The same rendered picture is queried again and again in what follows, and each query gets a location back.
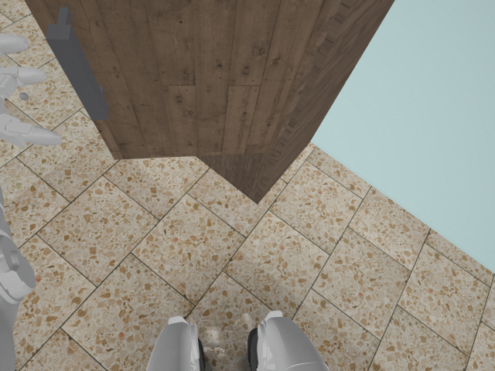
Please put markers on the cupboard door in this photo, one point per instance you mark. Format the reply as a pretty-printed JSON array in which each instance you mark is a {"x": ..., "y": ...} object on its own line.
[{"x": 192, "y": 77}]

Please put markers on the right robot thigh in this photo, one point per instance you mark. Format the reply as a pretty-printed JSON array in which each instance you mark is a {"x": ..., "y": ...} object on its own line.
[{"x": 289, "y": 348}]

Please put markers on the handle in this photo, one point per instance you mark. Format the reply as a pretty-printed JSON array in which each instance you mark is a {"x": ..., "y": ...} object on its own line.
[{"x": 66, "y": 48}]

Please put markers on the robot left hand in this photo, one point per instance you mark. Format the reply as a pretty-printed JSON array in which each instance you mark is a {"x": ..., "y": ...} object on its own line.
[{"x": 12, "y": 129}]

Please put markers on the left robot upper arm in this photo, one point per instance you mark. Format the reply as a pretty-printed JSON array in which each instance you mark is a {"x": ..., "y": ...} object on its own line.
[{"x": 17, "y": 279}]

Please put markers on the right robot shin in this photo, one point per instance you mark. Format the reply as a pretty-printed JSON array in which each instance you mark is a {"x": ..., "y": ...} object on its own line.
[{"x": 262, "y": 365}]

